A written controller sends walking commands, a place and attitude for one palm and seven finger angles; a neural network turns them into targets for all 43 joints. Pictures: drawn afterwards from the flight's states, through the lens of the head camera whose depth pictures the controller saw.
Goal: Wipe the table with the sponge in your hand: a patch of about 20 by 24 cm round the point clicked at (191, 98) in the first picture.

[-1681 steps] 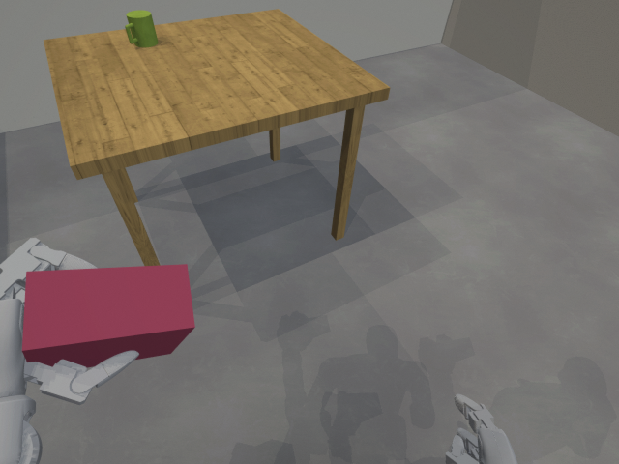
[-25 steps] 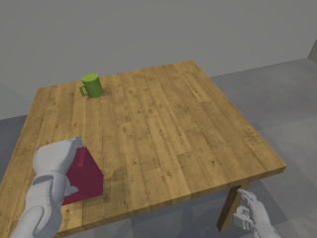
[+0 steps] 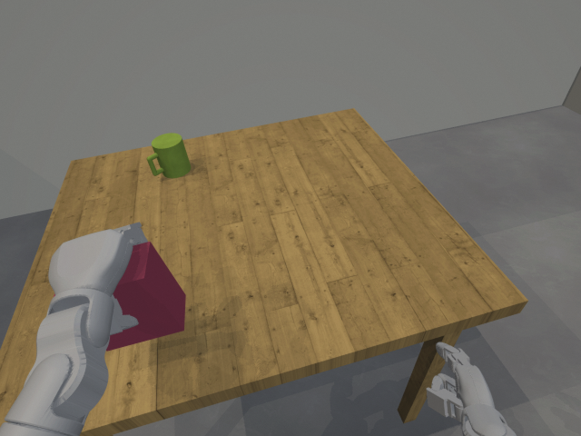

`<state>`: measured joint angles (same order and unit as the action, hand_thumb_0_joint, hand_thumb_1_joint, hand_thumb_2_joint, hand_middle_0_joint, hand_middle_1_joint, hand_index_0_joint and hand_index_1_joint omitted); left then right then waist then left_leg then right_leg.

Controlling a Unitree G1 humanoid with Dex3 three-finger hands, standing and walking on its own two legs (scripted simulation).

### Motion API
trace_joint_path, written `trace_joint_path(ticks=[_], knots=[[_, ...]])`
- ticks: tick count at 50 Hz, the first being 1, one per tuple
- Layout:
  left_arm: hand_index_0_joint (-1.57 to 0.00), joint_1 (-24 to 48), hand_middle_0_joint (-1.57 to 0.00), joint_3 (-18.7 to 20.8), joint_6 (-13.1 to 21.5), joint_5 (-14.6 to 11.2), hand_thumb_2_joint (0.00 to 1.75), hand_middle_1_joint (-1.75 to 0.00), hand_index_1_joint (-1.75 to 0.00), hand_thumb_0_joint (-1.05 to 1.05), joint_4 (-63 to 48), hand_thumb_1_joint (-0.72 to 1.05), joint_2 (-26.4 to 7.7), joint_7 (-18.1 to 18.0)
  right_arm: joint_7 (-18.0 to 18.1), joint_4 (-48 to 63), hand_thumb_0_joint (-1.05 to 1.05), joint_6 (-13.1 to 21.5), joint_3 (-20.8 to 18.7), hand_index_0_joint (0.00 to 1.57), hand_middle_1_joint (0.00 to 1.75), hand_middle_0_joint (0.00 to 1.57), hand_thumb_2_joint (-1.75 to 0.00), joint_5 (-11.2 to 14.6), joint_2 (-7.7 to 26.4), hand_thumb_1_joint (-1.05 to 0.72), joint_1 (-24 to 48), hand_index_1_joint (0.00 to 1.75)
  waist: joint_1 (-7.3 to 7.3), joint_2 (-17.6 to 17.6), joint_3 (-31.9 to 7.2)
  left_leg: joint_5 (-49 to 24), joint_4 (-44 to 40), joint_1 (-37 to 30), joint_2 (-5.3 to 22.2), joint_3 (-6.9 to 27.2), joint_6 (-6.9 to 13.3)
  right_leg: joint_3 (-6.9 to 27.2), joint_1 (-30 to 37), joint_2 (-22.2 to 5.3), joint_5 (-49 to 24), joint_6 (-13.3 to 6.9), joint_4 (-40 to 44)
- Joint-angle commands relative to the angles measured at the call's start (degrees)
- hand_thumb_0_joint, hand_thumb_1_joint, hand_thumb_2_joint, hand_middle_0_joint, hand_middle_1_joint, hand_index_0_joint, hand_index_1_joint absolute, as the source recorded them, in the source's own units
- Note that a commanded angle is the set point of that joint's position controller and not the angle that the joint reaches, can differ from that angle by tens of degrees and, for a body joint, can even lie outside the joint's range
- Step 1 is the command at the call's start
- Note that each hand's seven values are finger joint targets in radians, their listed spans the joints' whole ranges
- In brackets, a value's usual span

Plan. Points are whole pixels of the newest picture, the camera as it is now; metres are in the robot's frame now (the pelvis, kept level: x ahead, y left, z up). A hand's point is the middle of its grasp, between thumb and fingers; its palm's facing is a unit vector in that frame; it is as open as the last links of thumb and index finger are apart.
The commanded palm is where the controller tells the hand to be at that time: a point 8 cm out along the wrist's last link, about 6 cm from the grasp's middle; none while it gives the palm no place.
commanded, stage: lift the sponge slowly off the table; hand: left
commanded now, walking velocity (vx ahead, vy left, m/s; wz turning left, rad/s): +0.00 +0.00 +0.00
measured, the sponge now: (135, 306) +0.25 +0.28 +0.06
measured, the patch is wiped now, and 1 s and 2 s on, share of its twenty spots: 1.00 1.00 1.00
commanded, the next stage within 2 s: bring the sponge back beside the body in 0.40 s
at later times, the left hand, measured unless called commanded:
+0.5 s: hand (116, 267) +0.25 +0.27 +0.14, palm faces +0.15 -0.12 -0.98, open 10.5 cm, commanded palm +0.21 +0.26 +0.21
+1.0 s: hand (104, 300) +0.22 +0.28 +0.12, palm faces +0.08 -0.12 -0.99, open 10.5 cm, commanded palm +0.18 +0.27 +0.20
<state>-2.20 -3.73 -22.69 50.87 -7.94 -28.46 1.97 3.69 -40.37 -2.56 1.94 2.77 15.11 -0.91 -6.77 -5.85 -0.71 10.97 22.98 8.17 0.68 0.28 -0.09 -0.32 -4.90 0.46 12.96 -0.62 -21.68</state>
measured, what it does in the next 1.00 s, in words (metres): stands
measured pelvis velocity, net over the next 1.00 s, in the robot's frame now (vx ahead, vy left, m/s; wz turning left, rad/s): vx -0.01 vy -0.01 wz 0.01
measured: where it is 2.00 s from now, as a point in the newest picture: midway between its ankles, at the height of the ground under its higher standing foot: outside the picture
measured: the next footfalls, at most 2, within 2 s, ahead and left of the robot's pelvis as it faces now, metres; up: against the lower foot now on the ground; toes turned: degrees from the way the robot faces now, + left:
none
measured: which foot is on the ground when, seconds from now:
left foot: down 0.00-1.00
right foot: down 0.00-1.00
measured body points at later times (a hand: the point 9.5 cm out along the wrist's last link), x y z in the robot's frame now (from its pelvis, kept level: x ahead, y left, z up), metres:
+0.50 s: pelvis +0.00 +0.00 +0.00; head -0.03 -0.05 +0.45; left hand +0.24 +0.27 +0.20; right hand +0.25 -0.21 -0.08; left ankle +0.02 +0.12 -0.74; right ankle -0.01 -0.12 -0.74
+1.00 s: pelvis -0.01 -0.01 +0.00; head -0.04 -0.06 +0.44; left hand +0.21 +0.28 +0.17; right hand +0.25 -0.21 -0.08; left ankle +0.02 +0.12 -0.74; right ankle -0.01 -0.12 -0.74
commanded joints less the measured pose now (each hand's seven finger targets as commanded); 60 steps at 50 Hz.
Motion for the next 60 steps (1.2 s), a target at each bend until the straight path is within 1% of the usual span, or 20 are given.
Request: trace_joint_path(ticks=[1, 11, 14, 15, 19, 21, 24, 25, 29, 30, 32, 34, 37, 44, 47, 52, 54, 57, 59, 60], knots=[[-1.20, 17.2, -1.20, 8.8, -2.2, 2.0, 1.30, -1.60, -1.60, 0.00, -11.4, 0.10, -13.5, -2.3, -0.4, 11.3, 0.00, 3.2, -1.4, 0.20, 0.30, 0.20, -0.90, 0.4, 5.6, -0.90, 16.2, 0.30, -0.75, 2.1, -9.4, -10.2, -2.2, -3.9, -1.8, 2.5, 2.2, 3.1, -0.6, 0.6, -8.5, -3.4, 3.6], [-1.20, 24.1, -1.20, 5.9, -2.5, 3.1, 1.30, -1.60, -1.60, 0.00, -12.8, 0.10, -13.6, -0.2, 0.3, 11.5, 0.00, 4.2, -0.9, 0.20, 0.30, 0.20, -0.90, 0.6, 5.2, -0.90, 16.1, 0.30, -0.22, 0.7, -11.4, -8.7, -3.1, -4.9, -1.7, 3.0, 2.4, 2.1, -0.7, 0.8, -6.1, -3.5, 3.6], [-1.20, 24.6, -1.20, 8.7, -2.4, 3.2, 1.30, -1.60, -1.60, 0.00, -15.7, 0.10, -16.2, -0.7, 0.2, 12.0, 0.00, 4.2, -1.1, 0.20, 0.30, 0.20, -0.90, 0.5, 5.6, -0.90, 16.9, 0.30, -1.21, -0.7, -13.5, -9.3, -3.6, -5.3, -1.7, 3.6, 2.3, 3.7, 1.4, 1.3, -7.0, -4.1, 3.2], [-1.20, 24.6, -1.20, 7.2, -2.6, 3.1, 1.30, -1.60, -1.60, 0.00, -15.8, 0.10, -14.0, -0.8, 0.0, 12.6, 0.00, 4.4, -0.9, 0.20, 0.30, 0.20, -0.90, 0.3, 5.0, -0.90, 16.7, 0.30, -1.79, -0.4, -14.6, -10.8, -3.0, -5.2, -1.9, 3.0, 2.5, 2.1, 2.2, 0.9, -8.3, -4.2, 2.6], [-1.20, 16.4, -1.20, 11.0, -4.7, 1.7, 1.30, -1.60, -1.60, 0.00, -12.7, 0.10, -15.8, -0.9, -0.9, 11.8, 0.00, 3.2, -1.3, 0.20, 0.30, 0.20, -0.90, 0.5, 5.8, -0.90, 16.9, 0.30, -2.17, 3.0, -12.3, -11.4, -2.6, -3.7, -1.6, 3.1, 1.9, 4.6, 1.5, 1.0, -9.9, -4.1, 2.7], [-1.20, 15.6, -1.20, 8.4, -5.5, 0.7, 1.30, -1.60, -1.60, 0.00, -13.1, 0.10, -12.7, -0.3, -1.2, 12.6, 0.00, 2.7, -1.0, 0.20, 0.30, 0.20, -0.90, 0.8, 5.3, -0.90, 17.5, 0.30, -1.87, 5.4, -11.1, -10.7, -2.2, -2.8, -1.6, 2.5, 2.0, 3.4, 0.3, 0.4, -9.5, -3.4, 2.5], [-1.20, 15.3, -1.20, 9.2, -6.4, 0.3, 1.30, -1.60, -1.60, 0.00, -14.3, 0.10, -13.9, 0.2, -1.1, 12.9, 0.00, 2.3, -1.0, 0.20, 0.30, 0.20, -0.90, 0.9, 6.0, -0.90, 17.7, 0.30, -1.19, 4.2, -10.3, -9.2, -2.0, -2.6, -1.6, 2.6, 2.1, 4.6, -0.7, 0.8, -8.1, -3.5, 2.7], [-1.20, 15.5, -1.20, 6.1, -6.5, 0.1, 1.30, -1.60, -1.60, 0.00, -14.8, 0.10, -10.8, 0.8, -1.0, 13.6, 0.00, 2.4, -0.7, 0.20, 0.30, 0.20, -0.90, 1.0, 5.6, -0.90, 17.8, 0.30, -1.12, 3.7, -9.8, -8.5, -1.6, -2.4, -1.7, 2.2, 2.4, 3.1, -1.5, 0.5, -7.0, -3.2, 2.7], [-1.20, 16.0, -1.20, 10.0, -5.1, 1.4, 1.30, -1.60, -1.60, 0.00, -18.0, 0.10, -16.5, 0.6, -0.4, 13.2, 0.00, 2.9, -1.0, 0.20, 0.30, 0.20, -0.90, 0.6, 6.1, -0.90, 17.4, 0.30, -1.07, 1.7, -11.7, -8.5, -0.9, -3.8, -1.9, 2.9, 2.7, 5.2, -1.0, 0.7, -6.8, -3.5, 2.6], [-1.20, 17.8, -1.20, 7.3, -4.6, 1.8, 1.30, -1.60, -1.60, 0.00, -19.0, 0.10, -13.8, 0.8, -0.4, 13.8, 0.00, 3.2, -0.7, 0.20, 0.30, 0.20, -0.90, 0.4, 5.3, -0.90, 17.1, 0.30, -0.93, 1.6, -12.3, -9.1, -0.4, -3.8, -2.1, 2.4, 2.8, 3.6, -0.8, 0.3, -7.4, -3.4, 2.2], [-1.20, 16.5, -1.20, 8.6, -3.4, 2.2, 1.30, -1.60, -1.60, 0.00, -17.5, 0.10, -15.0, 0.3, -0.2, 12.8, 0.00, 3.5, -0.8, 0.20, 0.30, 0.20, -0.90, 0.1, 5.5, -0.90, 16.3, 0.30, -0.88, 1.6, -11.6, -9.4, -0.2, -4.2, -2.0, 2.6, 2.7, 3.7, -1.3, 0.4, -7.8, -3.4, 2.7], [-1.20, 16.1, -1.20, 12.5, -2.4, 2.7, 1.30, -1.60, -1.60, 0.00, -19.8, 0.10, -19.2, -0.4, 0.0, 12.8, 0.00, 3.8, -1.1, 0.20, 0.30, 0.20, -0.90, -0.1, 5.8, -0.90, 16.6, 0.30, -1.49, 0.9, -12.7, -9.2, 0.2, -4.6, -2.2, 3.2, 2.6, 6.4, -0.3, 0.6, -7.9, -3.9, 2.7], [-1.20, 14.6, -1.20, 9.8, -1.3, 1.7, 1.30, -1.60, -1.60, 0.00, -17.3, 0.10, -15.0, -0.7, 0.0, 12.1, 0.00, 4.0, -1.1, 0.20, 0.30, 0.20, -0.90, -0.1, 5.1, -0.90, 15.7, 0.30, -0.98, 1.4, -10.1, -9.2, 0.0, -4.6, -2.0, 2.6, 2.5, 4.1, -2.1, 0.4, -7.1, -3.4, 3.5], [-1.20, 10.8, -1.20, 11.0, -2.1, 0.2, 1.30, -1.60, -1.60, 0.00, -16.0, 0.10, -15.5, -0.2, 0.1, 12.2, 0.00, 4.0, -1.3, 0.20, 0.30, 0.20, -0.90, 0.4, 5.8, -0.90, 16.9, 0.30, -0.78, 2.6, -8.5, -7.1, -0.2, -3.1, -1.8, 3.0, 2.3, 6.4, -2.7, 0.4, -5.4, -3.4, 3.5], [-1.20, 10.0, -1.20, 8.6, -1.8, 0.1, 1.30, -1.60, -1.60, 0.00, -17.0, 0.10, -13.1, 0.4, -0.1, 12.6, 0.00, 4.1, -1.1, 0.20, 0.30, 0.20, -0.90, 0.1, 5.6, -0.90, 16.7, 0.30, -1.02, 2.6, -8.7, -7.8, -0.2, -3.2, -1.8, 2.9, 2.5, 3.8, -2.5, 0.2, -6.4, -3.1, 3.0], [-1.20, 6.7, -1.20, 9.9, 0.0, 0.8, 1.30, -1.60, -1.60, 0.00, -20.2, 0.10, -13.8, -0.3, -0.1, 12.8, 0.00, 4.5, -1.2, 0.20, 0.30, 0.20, -0.90, -0.4, 5.2, -0.90, 15.7, 0.30, -1.57, 2.4, -9.4, -9.0, -0.1, -3.9, -1.8, 2.9, 2.6, 3.3, -1.8, 0.4, -7.3, -3.2, 2.8], [-1.20, 6.7, -1.20, 13.4, 0.5, 1.2, 1.30, -1.60, -1.60, 0.00, -21.9, 0.10, -17.3, -1.4, 0.0, 12.7, 0.00, 4.7, -1.5, 0.20, 0.30, 0.20, -0.90, -0.4, 5.4, -0.90, 16.1, 0.30, -1.73, 2.0, -9.6, -7.7, -0.5, -3.9, -1.6, 3.5, 2.5, 5.9, -1.5, 0.7, -5.4, -3.5, 3.0], [-1.20, 5.7, -1.20, 11.7, 0.2, 1.2, 1.30, -1.60, -1.60, 0.00, -19.7, 0.10, -14.6, -2.4, -0.2, 12.4, 0.00, 4.4, -1.4, 0.20, 0.30, 0.20, -0.90, -0.5, 5.1, -0.90, 15.2, 0.30, -1.92, 1.0, -8.5, -8.4, -0.8, -3.5, -1.6, 3.1, 2.2, 4.0, -1.8, 0.7, -6.0, -3.6, 3.2], [-1.20, 5.6, -1.20, 14.0, -0.1, 0.9, 1.30, -1.60, -1.60, 0.00, -21.3, 0.10, -16.6, -3.1, -0.2, 12.4, 0.00, 4.5, -1.7, 0.20, 0.30, 0.20, -0.90, -0.4, 5.4, -0.90, 16.2, 0.30, -2.01, 1.2, -8.8, -7.9, -0.7, -3.7, -1.5, 3.5, 2.1, 6.2, -1.5, 1.0, -5.6, -3.9, 3.2], [-1.20, 4.8, -1.20, 11.7, -0.6, 0.7, 1.30, -1.60, -1.60, 0.00, -20.5, 0.10, -14.0, -3.0, -0.4, 12.9, 0.00, 4.5, -1.5, 0.20, 0.30, 0.20, -0.90, -0.4, 5.1, -0.90, 15.9, 0.30, -2.26, 1.0, -9.2, -8.5, -0.4, -3.3, -1.7, 3.0, 2.2, 4.5, -1.1, 0.6, -6.4, -3.8, 2.8]])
